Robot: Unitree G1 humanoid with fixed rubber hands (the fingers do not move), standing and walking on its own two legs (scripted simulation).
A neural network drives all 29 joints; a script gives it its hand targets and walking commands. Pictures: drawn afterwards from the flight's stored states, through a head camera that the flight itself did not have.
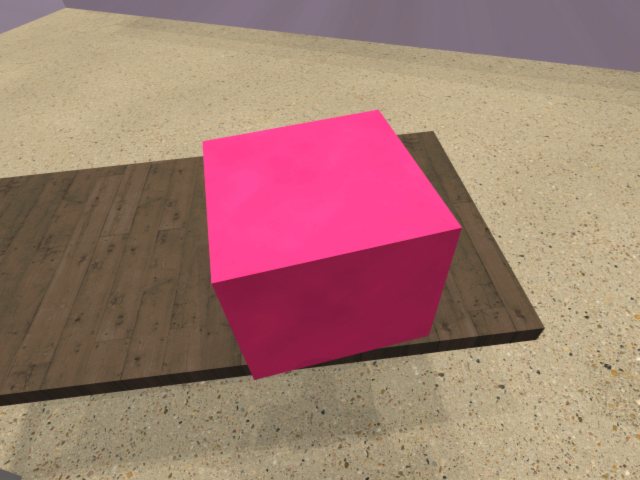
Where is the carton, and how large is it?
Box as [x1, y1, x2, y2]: [202, 110, 461, 379]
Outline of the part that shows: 378,110 202,141 211,283 254,379 428,335 461,227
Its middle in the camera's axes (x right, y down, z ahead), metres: +0.00 -0.01 +0.60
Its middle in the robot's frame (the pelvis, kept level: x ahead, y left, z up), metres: +0.47 +0.03 +0.03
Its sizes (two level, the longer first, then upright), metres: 0.282 0.279 0.245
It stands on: a table, 0.67 m high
